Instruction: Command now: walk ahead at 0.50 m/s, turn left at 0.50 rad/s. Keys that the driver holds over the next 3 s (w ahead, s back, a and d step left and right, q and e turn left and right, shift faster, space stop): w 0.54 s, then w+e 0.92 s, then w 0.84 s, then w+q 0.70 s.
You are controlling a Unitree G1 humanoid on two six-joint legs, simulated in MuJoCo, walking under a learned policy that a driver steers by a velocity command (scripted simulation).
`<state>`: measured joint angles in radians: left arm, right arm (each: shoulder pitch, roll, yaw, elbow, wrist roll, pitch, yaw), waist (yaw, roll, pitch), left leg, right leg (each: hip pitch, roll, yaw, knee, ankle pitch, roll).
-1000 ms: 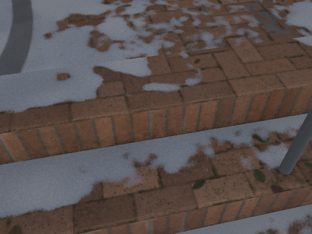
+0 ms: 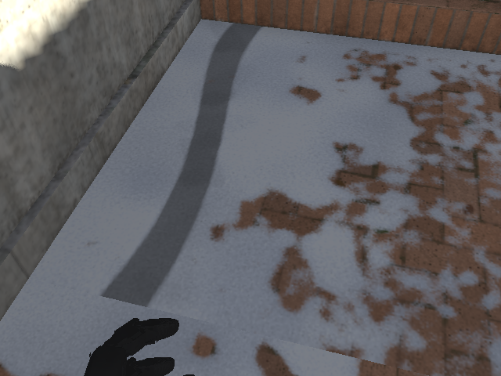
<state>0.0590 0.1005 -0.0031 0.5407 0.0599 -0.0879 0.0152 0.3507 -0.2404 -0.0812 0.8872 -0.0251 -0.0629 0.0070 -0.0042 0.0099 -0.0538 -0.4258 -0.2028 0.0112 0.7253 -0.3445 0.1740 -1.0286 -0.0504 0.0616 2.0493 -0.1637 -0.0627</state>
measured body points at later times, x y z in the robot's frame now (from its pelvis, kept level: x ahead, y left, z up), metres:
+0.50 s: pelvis +0.33 -0.05 +0.16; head +0.32 -0.03 +0.61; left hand +0.35 +0.22 +0.01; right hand +0.52 -0.26 +0.08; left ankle +0.32 +0.08 -0.38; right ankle +0.33 -0.11 -0.54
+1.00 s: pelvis +0.64 +0.00 +0.21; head +0.65 +0.01 +0.65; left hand +0.80 +0.24 +0.09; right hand +0.66 -0.27 +0.09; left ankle +0.61 +0.09 -0.54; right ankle +0.67 -0.15 -0.45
